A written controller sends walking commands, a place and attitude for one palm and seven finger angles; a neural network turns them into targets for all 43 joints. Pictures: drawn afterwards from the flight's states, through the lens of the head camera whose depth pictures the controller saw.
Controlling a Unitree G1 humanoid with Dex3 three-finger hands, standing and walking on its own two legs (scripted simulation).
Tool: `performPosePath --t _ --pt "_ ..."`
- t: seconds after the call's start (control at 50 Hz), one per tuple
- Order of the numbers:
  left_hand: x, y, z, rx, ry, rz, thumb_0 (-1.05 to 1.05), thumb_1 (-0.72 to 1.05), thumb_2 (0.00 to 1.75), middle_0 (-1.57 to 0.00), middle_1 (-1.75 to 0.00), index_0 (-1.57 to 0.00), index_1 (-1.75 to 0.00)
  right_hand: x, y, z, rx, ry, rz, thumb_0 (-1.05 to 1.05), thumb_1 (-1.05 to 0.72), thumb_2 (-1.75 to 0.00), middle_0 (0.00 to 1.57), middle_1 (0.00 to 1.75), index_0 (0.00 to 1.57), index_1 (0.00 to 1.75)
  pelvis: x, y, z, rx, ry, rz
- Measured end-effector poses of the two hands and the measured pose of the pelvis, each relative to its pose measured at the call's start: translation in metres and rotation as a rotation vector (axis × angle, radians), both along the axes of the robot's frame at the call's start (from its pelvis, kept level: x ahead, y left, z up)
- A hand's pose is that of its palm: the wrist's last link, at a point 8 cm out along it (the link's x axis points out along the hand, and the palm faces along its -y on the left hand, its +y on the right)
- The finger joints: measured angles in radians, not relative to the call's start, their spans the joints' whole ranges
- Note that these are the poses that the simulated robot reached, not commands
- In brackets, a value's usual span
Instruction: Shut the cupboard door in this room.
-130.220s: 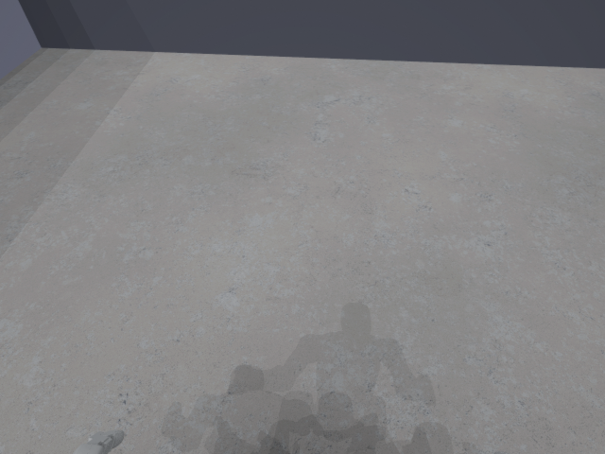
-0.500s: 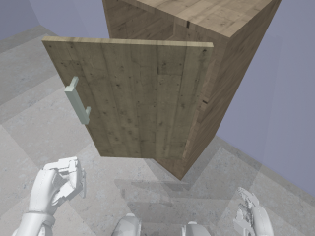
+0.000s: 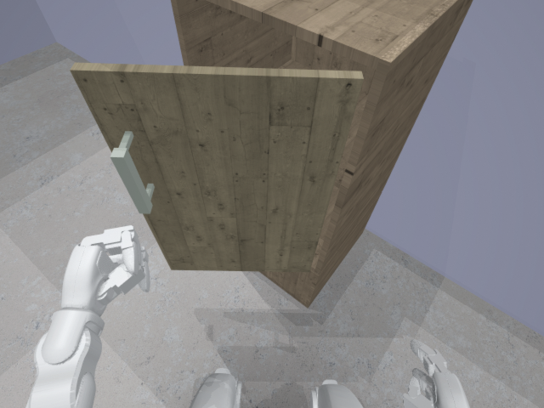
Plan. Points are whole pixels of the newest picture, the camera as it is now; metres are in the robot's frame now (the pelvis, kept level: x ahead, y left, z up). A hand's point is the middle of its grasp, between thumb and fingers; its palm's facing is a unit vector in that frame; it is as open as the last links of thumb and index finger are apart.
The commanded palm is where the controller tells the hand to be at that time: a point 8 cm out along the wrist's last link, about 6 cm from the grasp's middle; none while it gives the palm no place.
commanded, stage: bring the fist close to the handle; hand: left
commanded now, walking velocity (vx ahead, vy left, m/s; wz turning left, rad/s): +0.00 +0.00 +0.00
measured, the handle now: (136, 174) +0.46 +0.25 +0.06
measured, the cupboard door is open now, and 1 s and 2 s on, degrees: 38 38 23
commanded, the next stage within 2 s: push the door shut along its arc in 0.94 s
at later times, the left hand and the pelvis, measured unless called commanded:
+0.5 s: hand (139, 230) +0.35 +0.21 +0.06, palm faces +0.03 -1.00 -0.02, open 3.1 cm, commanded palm +0.33 +0.26 +0.06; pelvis +0.00 +0.00 +0.00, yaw -1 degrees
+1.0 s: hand (138, 227) +0.36 +0.22 +0.06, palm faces +0.05 -1.00 -0.01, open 3.1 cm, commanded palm +0.33 +0.26 +0.06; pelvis +0.00 +0.00 +0.00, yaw -1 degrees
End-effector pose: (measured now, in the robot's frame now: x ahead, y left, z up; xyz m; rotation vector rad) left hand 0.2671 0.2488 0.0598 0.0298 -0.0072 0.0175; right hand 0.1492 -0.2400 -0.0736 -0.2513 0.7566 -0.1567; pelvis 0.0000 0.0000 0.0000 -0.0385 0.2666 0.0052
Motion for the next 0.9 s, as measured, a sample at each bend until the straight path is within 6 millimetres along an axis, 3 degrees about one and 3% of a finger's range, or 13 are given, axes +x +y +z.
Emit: performPosePath --t 0.6,0.74,0.9 --pt "0.074 0.023 -0.005 -0.025 0.006 0.032 0.02 0.9 0.9 -1.3 -1.5 -1.3 -1.5 -0.022 -0.008 -0.011 -0.015 0.141 -0.039 0.01 -0.91 -0.9 0.2 0.3 0.2 0.3 0.001 0.002 0.003 0.005 0.03 -0.012" --pt "0.07 0.02 0.002 -0.018 -0.02 0.006 0.02 0.9 0.9 -1.29 -1.5 -1.3 -1.5 -0.032 -0.013 -0.011 -0.005 0.167 -0.066 0.01 -0.91 -0.9 0.2 0.3 0.2 0.3 0.004 0.002 0.006 0.007 0.031 -0.02" --pt "0.062 0.02 -0.006 -0.027 0.007 0.033 0.02 0.9 0.9 -1.3 -1.5 -1.3 -1.5 -0.034 -0.014 -0.01 -0.009 0.17 -0.06 0.01 -0.91 -0.9 0.2 0.3 0.2 0.3 0.001 0.001 0.006 0.01 0.022 -0.015"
